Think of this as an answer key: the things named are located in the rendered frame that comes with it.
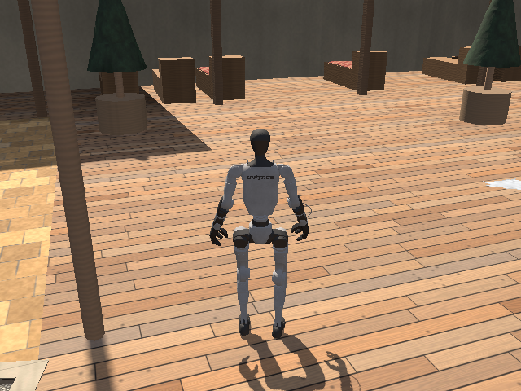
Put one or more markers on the right robot upper arm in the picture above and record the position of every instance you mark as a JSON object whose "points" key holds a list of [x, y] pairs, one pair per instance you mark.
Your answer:
{"points": [[290, 184]]}

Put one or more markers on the left robot foot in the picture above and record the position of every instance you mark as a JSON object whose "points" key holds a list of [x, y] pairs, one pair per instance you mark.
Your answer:
{"points": [[244, 328]]}

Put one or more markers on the right robot forearm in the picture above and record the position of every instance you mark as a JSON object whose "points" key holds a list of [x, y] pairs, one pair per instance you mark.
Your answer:
{"points": [[300, 213]]}

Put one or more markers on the left robot forearm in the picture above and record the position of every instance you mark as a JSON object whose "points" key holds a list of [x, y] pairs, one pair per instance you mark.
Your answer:
{"points": [[220, 216]]}

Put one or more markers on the left robot hand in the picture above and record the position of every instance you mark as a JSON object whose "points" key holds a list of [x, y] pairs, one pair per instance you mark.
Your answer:
{"points": [[214, 233]]}

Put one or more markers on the left robot upper arm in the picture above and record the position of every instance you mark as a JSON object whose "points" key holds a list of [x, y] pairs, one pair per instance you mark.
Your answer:
{"points": [[234, 172]]}

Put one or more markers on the right robot hand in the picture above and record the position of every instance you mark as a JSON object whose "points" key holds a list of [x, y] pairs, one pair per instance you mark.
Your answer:
{"points": [[298, 228]]}

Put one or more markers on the robot right shin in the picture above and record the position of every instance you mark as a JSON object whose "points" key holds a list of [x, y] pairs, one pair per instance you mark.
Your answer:
{"points": [[279, 299]]}

